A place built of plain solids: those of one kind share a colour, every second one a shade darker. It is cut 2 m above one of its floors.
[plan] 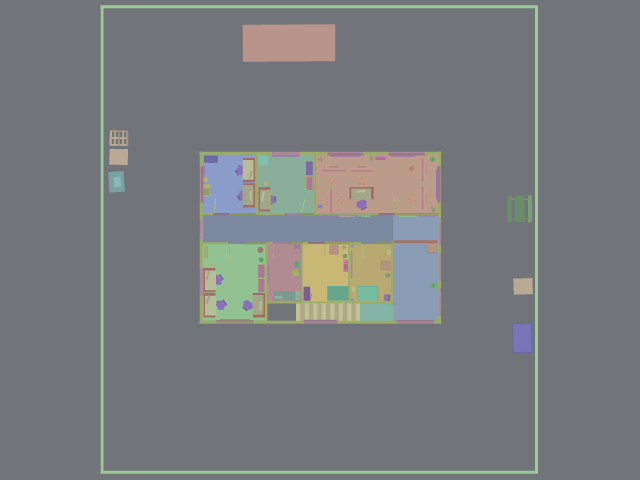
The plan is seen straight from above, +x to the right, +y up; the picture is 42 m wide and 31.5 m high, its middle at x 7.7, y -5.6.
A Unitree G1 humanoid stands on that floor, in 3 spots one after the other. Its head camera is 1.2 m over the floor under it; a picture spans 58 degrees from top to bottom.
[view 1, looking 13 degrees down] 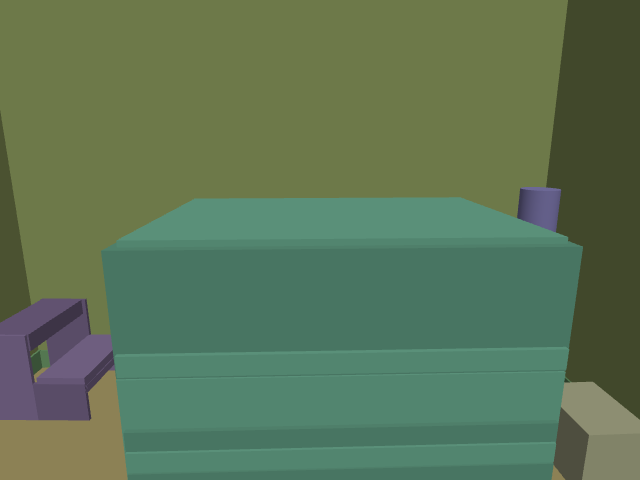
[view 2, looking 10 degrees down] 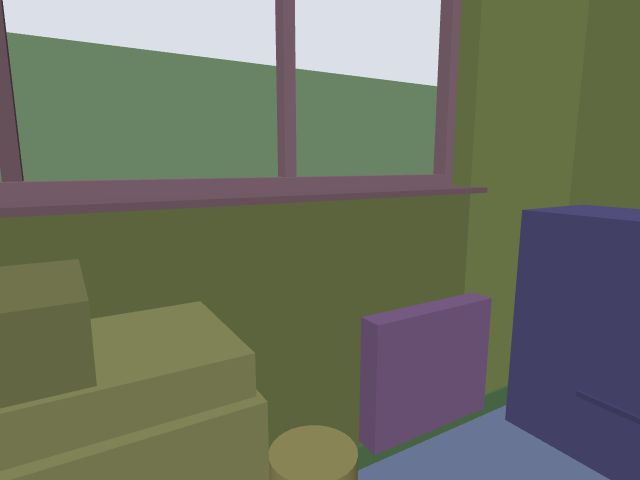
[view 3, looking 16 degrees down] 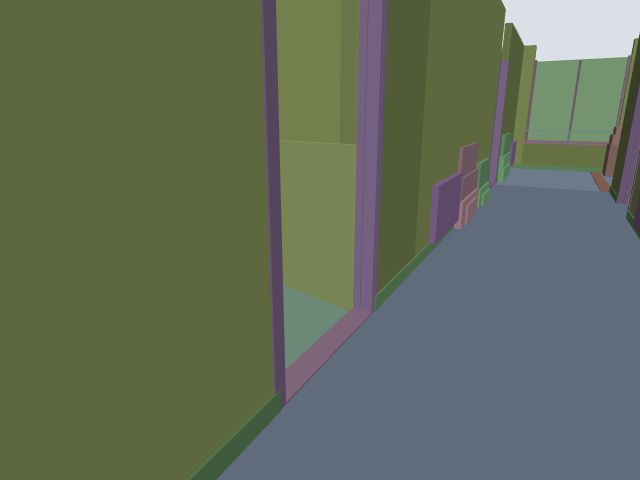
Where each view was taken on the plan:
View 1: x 10.95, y -7.45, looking -92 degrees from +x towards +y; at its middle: plan_chest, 1.26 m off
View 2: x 1.25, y -2.25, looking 149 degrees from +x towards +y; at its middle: wall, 1.48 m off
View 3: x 4.10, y -4.85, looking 28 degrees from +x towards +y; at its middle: door_leaf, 2.83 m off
